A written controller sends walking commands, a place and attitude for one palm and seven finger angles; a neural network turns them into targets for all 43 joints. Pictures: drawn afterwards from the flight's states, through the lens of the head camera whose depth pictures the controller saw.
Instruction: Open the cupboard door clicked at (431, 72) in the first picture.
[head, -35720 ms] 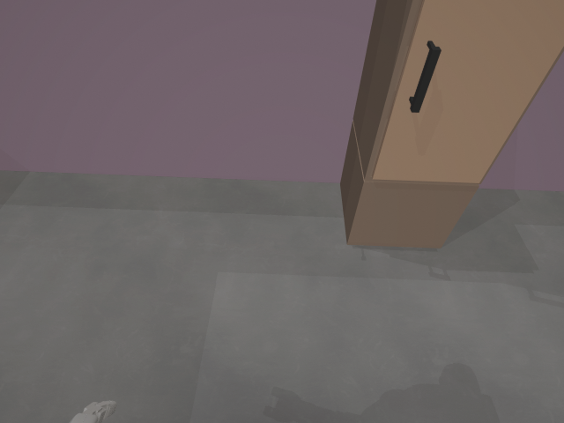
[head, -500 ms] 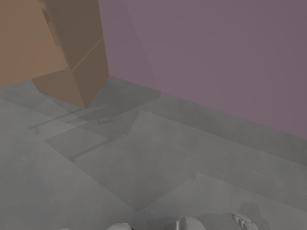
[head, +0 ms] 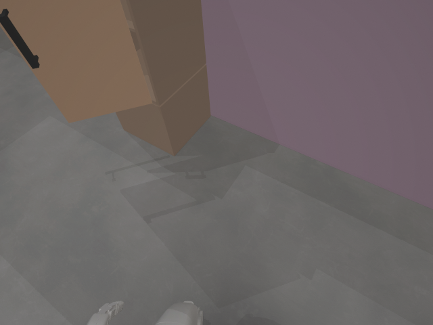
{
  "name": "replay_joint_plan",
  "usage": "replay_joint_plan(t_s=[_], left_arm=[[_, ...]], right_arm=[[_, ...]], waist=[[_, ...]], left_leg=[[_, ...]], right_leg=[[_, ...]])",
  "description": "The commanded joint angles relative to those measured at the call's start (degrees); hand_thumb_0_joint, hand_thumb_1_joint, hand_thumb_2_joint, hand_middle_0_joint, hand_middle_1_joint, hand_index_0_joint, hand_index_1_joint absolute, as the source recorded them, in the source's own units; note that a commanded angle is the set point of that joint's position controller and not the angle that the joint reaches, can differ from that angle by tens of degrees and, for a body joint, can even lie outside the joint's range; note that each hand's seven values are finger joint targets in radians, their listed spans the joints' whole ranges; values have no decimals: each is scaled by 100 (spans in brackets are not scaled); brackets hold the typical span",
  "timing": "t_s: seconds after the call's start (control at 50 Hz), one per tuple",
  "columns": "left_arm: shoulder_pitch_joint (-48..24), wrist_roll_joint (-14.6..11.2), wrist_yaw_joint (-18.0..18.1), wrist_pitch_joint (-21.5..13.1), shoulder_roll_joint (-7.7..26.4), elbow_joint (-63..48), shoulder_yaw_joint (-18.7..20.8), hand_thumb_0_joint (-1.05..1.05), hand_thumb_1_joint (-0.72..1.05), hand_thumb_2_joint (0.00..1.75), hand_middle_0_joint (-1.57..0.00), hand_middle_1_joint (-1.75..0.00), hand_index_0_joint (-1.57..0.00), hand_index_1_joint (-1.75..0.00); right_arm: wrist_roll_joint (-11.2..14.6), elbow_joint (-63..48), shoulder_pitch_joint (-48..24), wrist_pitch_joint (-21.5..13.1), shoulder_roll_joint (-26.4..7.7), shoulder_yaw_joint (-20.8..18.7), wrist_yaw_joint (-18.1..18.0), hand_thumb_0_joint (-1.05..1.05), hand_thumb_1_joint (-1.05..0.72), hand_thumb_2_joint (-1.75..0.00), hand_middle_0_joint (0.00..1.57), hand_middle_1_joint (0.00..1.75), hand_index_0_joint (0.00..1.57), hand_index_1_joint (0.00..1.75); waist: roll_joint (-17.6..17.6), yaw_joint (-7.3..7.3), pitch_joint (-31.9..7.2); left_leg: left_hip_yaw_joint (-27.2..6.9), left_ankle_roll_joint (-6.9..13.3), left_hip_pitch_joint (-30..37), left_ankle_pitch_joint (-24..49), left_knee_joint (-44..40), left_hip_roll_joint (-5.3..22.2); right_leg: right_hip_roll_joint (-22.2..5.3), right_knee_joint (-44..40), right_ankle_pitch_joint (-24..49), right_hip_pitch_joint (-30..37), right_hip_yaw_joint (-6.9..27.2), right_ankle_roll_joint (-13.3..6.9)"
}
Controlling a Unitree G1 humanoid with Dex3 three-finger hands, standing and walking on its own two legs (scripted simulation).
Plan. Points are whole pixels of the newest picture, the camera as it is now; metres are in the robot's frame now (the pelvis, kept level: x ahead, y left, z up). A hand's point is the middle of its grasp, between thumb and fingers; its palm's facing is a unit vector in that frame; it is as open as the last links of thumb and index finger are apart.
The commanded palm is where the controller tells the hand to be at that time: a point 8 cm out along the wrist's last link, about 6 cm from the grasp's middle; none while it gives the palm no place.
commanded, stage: turn to face it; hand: left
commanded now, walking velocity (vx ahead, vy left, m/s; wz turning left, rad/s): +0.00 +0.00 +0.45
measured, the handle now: (21, 39) +0.92 +0.64 +0.04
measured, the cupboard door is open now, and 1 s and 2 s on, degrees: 50 50 50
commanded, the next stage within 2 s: take the last steps up to it in 0.32 s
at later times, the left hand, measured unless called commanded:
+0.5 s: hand out of the picture +0.01 +0.26 -0.18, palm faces +0.26 -0.94 -0.22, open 7.4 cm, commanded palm none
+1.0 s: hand out of the picture +0.00 +0.23 -0.17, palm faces +0.38 -0.91 -0.18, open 7.4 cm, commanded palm none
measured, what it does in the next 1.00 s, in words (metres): walks ahead, turning left: left foot, then right foot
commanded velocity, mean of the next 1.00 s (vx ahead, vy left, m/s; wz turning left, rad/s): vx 0.18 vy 0.08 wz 0.22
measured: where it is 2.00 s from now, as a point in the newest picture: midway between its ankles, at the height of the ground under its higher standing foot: (168, 270)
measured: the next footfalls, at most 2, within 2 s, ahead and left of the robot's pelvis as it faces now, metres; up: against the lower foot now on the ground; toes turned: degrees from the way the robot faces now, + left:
left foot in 0.26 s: +0.06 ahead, +0.13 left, +0.00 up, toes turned +13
right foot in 0.70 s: +0.08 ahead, -0.09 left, +0.00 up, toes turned +10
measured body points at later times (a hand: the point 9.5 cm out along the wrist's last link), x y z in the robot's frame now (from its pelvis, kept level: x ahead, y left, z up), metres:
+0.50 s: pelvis +0.01 +0.04 +0.00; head +0.05 +0.08 +0.45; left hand +0.00 +0.31 -0.16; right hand +0.18 -0.16 -0.12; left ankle +0.02 +0.12 -0.74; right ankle +0.01 -0.13 -0.66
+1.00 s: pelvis +0.10 +0.09 +0.00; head +0.14 +0.10 +0.45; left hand -0.02 +0.28 -0.15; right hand +0.24 -0.14 -0.15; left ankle +0.14 +0.25 -0.69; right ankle +0.04 -0.09 -0.74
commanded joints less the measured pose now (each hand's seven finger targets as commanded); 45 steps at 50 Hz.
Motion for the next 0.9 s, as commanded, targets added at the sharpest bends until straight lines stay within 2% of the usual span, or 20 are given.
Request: replay_joint_plan(t_s=[0.0, 0.06, 0.14, 0.2, 0.22, 0.24, 0.26, 0.28, 0.32, 0.38, 0.56, 0.6, 0.64, 0.66, 0.68, 0.7, 0.72, 0.76, 0.8, 0.88], left_arm=[[450, 18, 87, -188, 959, -287, 280, 0, 90, 90, -20, -30, -20, -30], [900, 62, 87, -188, 1074, -100, 329, 0, 90, 90, -20, -30, -20, -30], [985, 112, 61, -181, 1261, 27, 383, 0, 90, 90, -20, -30, -20, -30], [708, 41, 22, -185, 1294, 33, 391, 0, 90, 90, -20, -30, -20, -30], [691, -6, -10, -169, 1100, -54, 351, 0, 90, 90, -20, -30, -20, -30], [609, -50, -39, -139, 655, -207, 219, 0, 90, 90, -20, -30, -20, -30], [390, -37, 30, -28, 760, -237, 210, 0, 90, 90, -20, -30, -20, -30], [305, 5, 45, 27, 751, -189, 240, 0, 90, 90, -20, -30, -20, -30], [291, 35, 16, 100, 761, 25, 276, 0, 90, 90, -20, -30, -20, -30], [635, 67, -58, 144, 689, 238, 285, 0, 90, 90, -20, -30, -20, -30], [180, 117, -208, -56, 533, 41, 240, 0, 90, 90, -20, -30, -20, -30], [408, 102, -216, -99, 502, 145, 255, 0, 90, 90, -20, -30, -20, -30], [988, 106, -204, -165, 567, 336, 317, 0, 90, 90, -20, -30, -20, -30], [1368, 155, -159, -225, 870, 435, 411, 0, 90, 90, -20, -30, -20, -30], [1758, 198, -94, -252, 1423, 503, 537, 0, 90, 90, -20, -30, -20, -30], [1770, 116, -49, -270, 1475, 471, 505, 0, 90, 90, -20, -30, -20, -30], [1266, 78, -60, -275, 1345, 368, 482, 0, 90, 90, -20, -30, -20, -30], [976, 77, -48, -411, 897, 429, 362, 0, 90, 90, -20, -30, -20, -30], [1111, 50, -57, -515, 642, 543, 267, 0, 90, 90, -20, -30, -20, -30], [1729, 88, -34, -593, 809, 913, 278, 0, 90, 90, -20, -30, -20, -30]], right_arm=[[9, -549, -438, -128, -280, 4, 58, 0, -90, -90, 20, 30, 20, 30], [20, -612, -810, -163, -140, 86, 56, 0, -90, -90, 20, 30, 20, 30], [38, -621, -959, -230, -90, 166, 52, 0, -90, -90, 20, 30, 20, 30], [3, -433, -194, -326, -300, 135, -5, 0, -90, -90, 20, 30, 20, 30], [-46, -341, 198, -390, -713, 34, -34, 0, -90, -90, 20, 30, 20, 30], [-56, -292, 614, -427, -1308, -105, -86, 0, -90, -90, 20, 30, 20, 30], [2, -250, 681, -363, -1312, -57, -147, 0, -90, -90, 20, 30, 20, 30], [-31, -306, 396, -381, -1178, -16, -196, 0, -90, -90, 20, 30, 20, 30], [-44, -467, -143, -405, -891, 82, -277, 0, -90, -90, 20, 30, 20, 30], [-38, -513, -416, -445, -733, 158, -282, 0, -90, -90, 20, 30, 20, 30], [-79, -260, 83, -484, -746, 77, -160, 0, -90, -90, 20, 30, 20, 30], [-67, -227, 68, -486, -690, 76, -155, 0, -90, -90, 20, 30, 20, 30], [-15, -240, -85, -499, -584, 86, -146, 0, -90, -90, 20, 30, 20, 30], [34, -283, -134, -527, -307, 118, -112, 0, -90, -90, 20, 30, 20, 30], [39, -511, -341, -551, 10, 188, -73, 0, -90, -90, 20, 30, 20, 30], [-80, -634, -747, -516, -438, 118, -13, 0, -90, -90, 20, 30, 20, 30], [-94, -686, -732, -484, -342, 92, 48, 0, -90, -90, 20, 30, 20, 30], [-84, -370, -421, -425, -274, 56, 94, 0, -90, -90, 20, 30, 20, 30], [-66, -263, -321, -429, -148, 103, 134, 0, -90, -90, 20, 30, 20, 30], [-13, -258, -586, -449, 107, 178, 196, 0, -90, -90, 20, 30, 20, 30]], waist=[[-1323, 337, -588], [-1214, 562, -652], [-1452, 577, -567], [-1225, 77, -881], [-292, -120, -1294], [1319, -276, -1535], [772, -236, -1550], [506, -135, -1219], [827, 68, -744], [462, 333, -670], [656, 179, -497], [534, 302, -535], [134, 626, -531], [-676, 837, -577], [-2147, 1077, -381], [-1477, 1079, 53], [-932, 756, 279], [-1505, 498, 264], [-1391, 446, 284], [-1044, 604, -34]], left_leg=[[244, -120, -489, 51, 18, 343], [476, -85, -293, -128, -930, 349], [762, 80, 442, -105, -2072, 227], [828, 276, 2026, 1244, -3650, 98], [86, 582, 3183, 2821, -3823, 877], [-1996, 1509, 3761, 5425, -3976, 2508], [-1764, 1832, 3369, 5817, -3858, 2646], [-1525, 1860, 3027, 5212, -4016, 2542], [-1309, 1596, 2181, 3933, -4320, 2042], [-945, 1379, 1979, 3018, -4549, 1705], [-1366, 1406, 1929, 33, -4962, 1431], [-1411, 1353, 1635, -238, -4853, 1324], [-1054, 1080, 751, -548, -4267, 913], [-518, 794, -255, -627, -3327, 436], [289, 435, -1388, -962, -1734, -119], [-115, 398, -1484, -790, -635, 261], [-222, 373, -1443, -146, -338, 395], [-172, 240, -1174, 608, 4, 612], [55, 124, -1105, 1048, -129, 650], [521, 64, -1062, 1066, -866, 632]], right_leg=[[-1401, -618, 4179, 1126, 364, -495], [-1540, -407, 4700, 1485, 329, -564], [-1630, -137, 4980, 1160, 222, -599], [-1406, 892, 4634, 442, -149, -196], [-1075, 1826, 3071, -491, -424, 131], [-307, 3179, -1496, -1812, -408, 487], [-375, 3581, -1916, -1664, 400, 380], [-406, 3785, -1781, -1819, 437, 394], [-411, 3833, -1190, -1740, 609, 404], [-294, 3676, -618, -1608, 519, 411], [-7, 1570, -791, -1172, -34, 255], [110, 901, -607, -569, -103, 195], [83, -273, -105, 804, -76, 131], [-657, -967, -772, 1787, 798, -97], [-2336, -1893, -1833, 2148, 2924, -699], [-2861, -2301, -2289, 1178, 3405, -1033], [-2637, -2378, -1962, 771, 2846, -1024], [-1951, -2180, -897, 575, 1908, -632], [-1658, -1978, 968, 751, 925, -461], [-1645, -1519, 3044, 1476, 202, -444]])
